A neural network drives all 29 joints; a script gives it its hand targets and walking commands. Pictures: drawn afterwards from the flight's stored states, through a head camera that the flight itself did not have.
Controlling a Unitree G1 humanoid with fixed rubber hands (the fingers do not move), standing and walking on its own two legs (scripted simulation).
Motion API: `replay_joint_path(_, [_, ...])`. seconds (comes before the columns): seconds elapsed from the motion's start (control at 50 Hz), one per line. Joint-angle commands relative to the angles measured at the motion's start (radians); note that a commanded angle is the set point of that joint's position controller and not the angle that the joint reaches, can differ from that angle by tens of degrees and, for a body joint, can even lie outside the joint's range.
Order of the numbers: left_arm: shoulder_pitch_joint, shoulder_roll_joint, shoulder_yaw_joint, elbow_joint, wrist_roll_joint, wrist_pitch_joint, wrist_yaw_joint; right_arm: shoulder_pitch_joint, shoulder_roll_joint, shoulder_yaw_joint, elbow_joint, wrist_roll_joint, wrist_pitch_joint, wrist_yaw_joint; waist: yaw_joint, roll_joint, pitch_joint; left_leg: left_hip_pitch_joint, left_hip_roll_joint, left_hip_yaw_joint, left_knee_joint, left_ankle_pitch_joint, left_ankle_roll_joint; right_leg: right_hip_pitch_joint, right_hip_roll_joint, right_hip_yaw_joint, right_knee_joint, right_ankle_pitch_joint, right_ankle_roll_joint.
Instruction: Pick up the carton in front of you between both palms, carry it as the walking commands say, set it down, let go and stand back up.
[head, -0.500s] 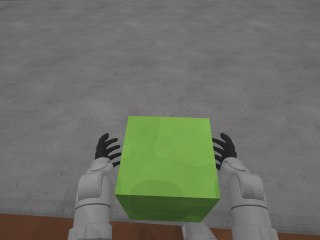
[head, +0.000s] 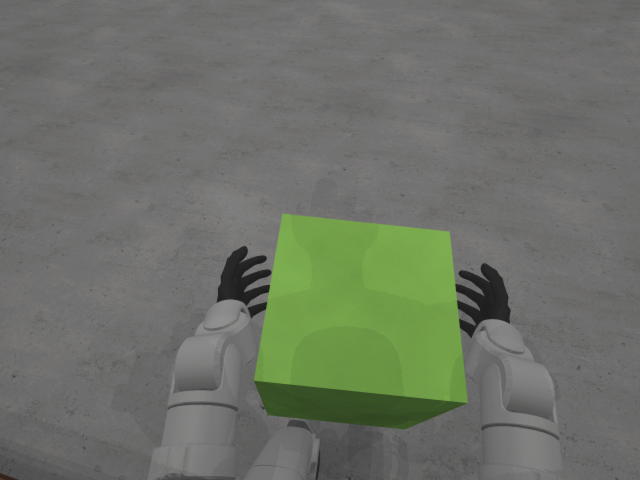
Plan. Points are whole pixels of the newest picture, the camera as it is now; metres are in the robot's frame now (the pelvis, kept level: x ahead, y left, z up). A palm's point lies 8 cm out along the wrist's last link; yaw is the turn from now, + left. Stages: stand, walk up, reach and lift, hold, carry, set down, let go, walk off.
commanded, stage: carry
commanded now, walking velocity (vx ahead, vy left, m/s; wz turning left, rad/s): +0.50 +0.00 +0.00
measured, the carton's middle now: (349, 332) +0.31 +0.03 -0.03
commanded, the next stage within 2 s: none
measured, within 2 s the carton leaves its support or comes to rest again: neither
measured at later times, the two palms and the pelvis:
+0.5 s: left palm (297, 162) +0.71 +0.18 -0.07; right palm (446, 175) +0.70 -0.13 -0.07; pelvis +0.40 +0.03 -0.10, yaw +1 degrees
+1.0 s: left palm (294, 68) +0.95 +0.22 +0.01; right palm (421, 72) +0.97 -0.08 +0.00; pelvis +0.72 +0.06 -0.09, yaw +2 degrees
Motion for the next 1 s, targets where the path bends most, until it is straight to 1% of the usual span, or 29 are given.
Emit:
replay_joint_path(0.0, [-0.43,-0.674,-0.544,-0.139,-0.123,-0.043,-0.021,-0.53,0.641,0.569,-0.139,0.103,-0.029,-0.001,0.011,-0.162,-0.247,0.315,-0.059,0.117,-0.235,0.274,0.014,0.024,-0.132,0.157,-0.115,0.484,-0.066])
replay_joint_path(0.04, [-0.397,-0.643,-0.548,-0.148,-0.117,-0.038,-0.009,-0.527,0.588,0.564,-0.169,0.103,-0.013,-0.007,-0.035,-0.156,-0.228,0.386,-0.048,0.128,-0.313,0.265,0.037,0.081,-0.146,0.132,0.009,0.607,-0.045])
replay_joint_path(0.06, [-0.375,-0.616,-0.538,-0.16,-0.107,-0.034,0.0,-0.479,0.565,0.557,-0.168,0.106,-0.004,-0.011,-0.082,-0.136,-0.244,0.464,-0.056,0.141,-0.371,0.223,0.042,0.118,-0.156,0.126,0.12,0.747,-0.03])
replay_joint_path(0.08, [-0.385,-0.606,-0.526,-0.161,-0.095,-0.024,0.008,-0.472,0.547,0.555,-0.173,0.114,0.005,-0.011,-0.161,-0.135,-0.279,0.615,-0.011,0.082,-0.391,0.114,0.056,0.055,-0.184,0.114,0.336,0.804,-0.012])
replay_joint_path(0.1, [-0.409,-0.586,-0.522,-0.164,-0.09,-0.009,0.014,-0.408,0.535,0.54,-0.116,0.088,0.022,-0.018,-0.245,0.008,-0.362,0.821,0.033,0.049,-0.344,0.022,0.083,-0.088,-0.113,0.028,0.623,0.576,0.031])
replay_joint_path(0.12, [-0.435,-0.564,-0.517,-0.172,-0.085,0.005,0.017,-0.373,0.526,0.527,-0.067,0.075,0.038,-0.026,-0.2,0.169,-0.417,1.115,0.185,-0.094,-0.007,0.594,0.131,-0.419,-0.047,0.014,0.825,0.028,0.073])
replay_joint_path(0.14, [-0.387,-0.55,-0.495,-0.166,-0.104,0.014,0.017,-0.393,0.52,0.548,-0.112,0.106,0.044,-0.036,-0.24,0.237,-0.543,1.312,0.303,-0.405,0.016,0.609,0.293,-0.674,-0.03,0.128,0.938,-0.016,0.113])
replay_joint_path(0.16, [-0.383,-0.545,-0.483,-0.211,-0.115,0.01,0.019,-0.369,0.538,0.562,-0.123,0.119,0.053,-0.04,-0.256,0.146,-0.62,1.226,0.367,-0.61,-0.144,0.074,0.369,-0.71,-0.079,0.146,0.929,0.061,0.102])
replay_joint_path(0.18, [-0.415,-0.551,-0.45,-0.226,-0.107,0.009,0.026,-0.401,0.594,0.581,-0.124,0.145,0.057,-0.036,-0.231,-0.034,-0.564,1.08,0.308,-0.6,-0.22,-0.197,0.326,-0.686,-0.136,0.167,0.741,0.171,0.08])
replay_joint_path(0.2, [-0.419,-0.568,-0.419,-0.21,-0.096,0.01,0.025,-0.504,0.61,0.611,-0.18,0.185,0.052,-0.022,-0.221,-0.078,-0.519,0.98,0.298,-0.581,-0.206,-0.148,0.302,-0.682,-0.141,0.158,0.685,0.225,0.072])
replay_joint_path(0.22, [-0.425,-0.582,-0.398,-0.185,-0.064,0.006,0.025,-0.532,0.66,0.644,-0.165,0.213,0.052,-0.008,-0.198,-0.1,-0.46,0.825,0.279,-0.492,-0.207,-0.077,0.285,-0.615,-0.166,0.148,0.57,0.242,0.075])
replay_joint_path(0.26, [-0.436,-0.617,-0.395,-0.169,-0.031,-0.005,0.009,-0.545,0.712,0.675,-0.15,0.215,0.032,0.016,-0.184,-0.038,-0.422,0.718,0.229,-0.417,-0.262,-0.155,0.278,-0.585,-0.192,0.129,0.434,0.249,0.081])
replay_joint_path(0.3, [-0.44,-0.679,-0.427,-0.154,-0.031,-0.021,-0.01,-0.584,0.769,0.722,-0.166,0.233,0.011,0.035,-0.182,0.022,-0.411,0.714,0.191,-0.317,-0.253,0.023,0.249,-0.595,-0.21,0.09,0.313,0.328,0.093])
replay_joint_path(0.4, [-0.445,-0.691,-0.478,-0.181,-0.03,-0.063,-0.024,-0.531,0.781,0.734,-0.139,0.216,-0.02,0.05,-0.201,0.031,-0.396,0.747,0.09,-0.107,-0.252,0.261,0.142,-0.431,-0.16,-0.004,-0.14,0.607,0.08])
replay_joint_path(0.46, [-0.438,-0.652,-0.491,-0.21,-0.032,-0.067,-0.023,-0.499,0.739,0.718,-0.149,0.179,-0.024,0.037,-0.165,0.052,-0.375,0.759,0.081,-0.025,-0.257,0.366,0.087,-0.218,-0.101,-0.088,-0.398,0.724,0.07])
replay_joint_path(0.5, [-0.422,-0.632,-0.502,-0.22,-0.042,-0.054,-0.026,-0.488,0.695,0.695,-0.169,0.151,-0.012,0.025,-0.128,0.049,-0.41,0.722,0.068,0.061,-0.092,0.447,0.034,0.057,-0.07,-0.141,-0.536,0.806,0.054])
replay_joint_path(0.52, [-0.412,-0.628,-0.507,-0.235,-0.05,-0.045,-0.027,-0.483,0.671,0.688,-0.183,0.144,-0.004,0.018,-0.111,0.028,-0.458,0.613,0.056,0.065,0.05,0.276,0.014,0.253,-0.144,-0.044,-0.538,0.796,0.033])
replay_joint_path(0.54, [-0.403,-0.616,-0.502,-0.235,-0.052,-0.032,-0.023,-0.488,0.67,0.695,-0.205,0.132,0.014,0.012,-0.114,-0.132,-0.541,0.446,0.014,0.09,0.25,-0.22,-0.018,0.464,-0.383,0.235,-0.451,1.007,-0.014])
replay_joint_path(0.56, [-0.378,-0.552,-0.485,-0.223,-0.041,-0.017,-0.01,-0.386,0.654,0.66,-0.164,0.121,0.037,0.008,-0.102,-0.348,-0.636,0.164,-0.127,0.064,0.543,-0.738,-0.069,0.679,-0.59,0.626,-0.523,0.885,-0.198])
replay_joint_path(0.58, [-0.299,-0.581,-0.49,-0.226,-0.057,0.001,-0.008,-0.406,0.629,0.663,-0.219,0.128,0.046,0.0,-0.097,-0.277,-0.603,0.083,-0.092,0.008,0.594,-0.717,-0.043,0.655,-0.548,0.646,-0.577,0.782,-0.19])
replay_joint_path(0.6, [-0.329,-0.595,-0.496,-0.254,-0.064,0.014,-0.009,-0.415,0.643,0.653,-0.208,0.125,0.063,-0.003,-0.095,-0.238,-0.519,0.028,-0.059,0.014,0.586,-0.679,-0.03,0.594,-0.513,0.546,-0.59,0.821,-0.155])
replay_joint_path(0.62, [-0.339,-0.624,-0.508,-0.28,-0.073,0.032,-0.015,-0.41,0.654,0.646,-0.228,0.122,0.074,-0.001,-0.1,-0.131,-0.474,0.03,-0.024,0.016,0.522,-0.624,-0.03,0.534,-0.497,0.459,-0.601,0.885,-0.121])
replay_joint_path(0.64, [-0.362,-0.637,-0.525,-0.315,-0.085,0.045,-0.023,-0.405,0.672,0.637,-0.229,0.116,0.09,0.004,-0.105,-0.09,-0.439,0.048,0.004,0.019,0.447,-0.586,-0.036,0.472,-0.475,0.388,-0.616,0.91,-0.094])
replay_joint_path(0.68, [-0.353,-0.659,-0.555,-0.377,-0.098,0.08,-0.043,-0.364,0.708,0.652,-0.246,0.105,0.124,0.016,-0.109,-0.119,-0.423,0.125,0.016,0.045,0.286,-0.548,-0.055,0.409,-0.438,0.278,-0.662,0.893,-0.049])
replay_joint_path(0.74, [-0.283,-0.657,-0.588,-0.46,-0.11,0.138,-0.062,-0.256,0.734,0.679,-0.296,0.089,0.178,0.028,-0.109,-0.172,-0.376,0.149,-0.008,0.114,0.111,-0.556,-0.081,0.377,-0.407,0.18,-0.688,0.93,-0.043])
replay_joint_path(0.84, [-0.095,-0.624,-0.589,-0.578,-0.111,0.24,-0.071,-0.152,0.716,0.727,-0.477,0.121,0.281,0.041,-0.099,-0.253,-0.263,0.187,-0.007,0.187,-0.128,-0.416,-0.076,0.329,-0.363,0.046,-0.706,0.947,-0.003])
replay_joint_path(0.92, [-0.026,-0.609,-0.603,-0.674,-0.106,0.309,-0.076,-0.092,0.694,0.754,-0.59,0.145,0.354,0.056,-0.094,-0.245,-0.211,0.292,-0.017,0.234,-0.254,-0.343,-0.061,0.297,-0.365,0.011,-0.664,0.928,0.015])
replay_joint_path(0.96, [-0.01,-0.611,-0.628,-0.722,-0.113,0.339,-0.078,-0.043,0.687,0.752,-0.62,0.148,0.383,0.063,-0.118,-0.197,-0.232,0.516,-0.057,0.293,-0.323,-0.358,-0.046,0.199,-0.331,-0.054,-0.503,0.943,0.046])
replay_joint_path(0.98, [0.006,-0.606,-0.637,-0.74,-0.116,0.353,-0.079,-0.038,0.68,0.754,-0.654,0.152,0.394,0.066,-0.127,-0.157,-0.284,0.698,-0.027,0.264,-0.313,-0.399,-0.03,0.095,-0.304,-0.093,-0.37,0.901,0.067])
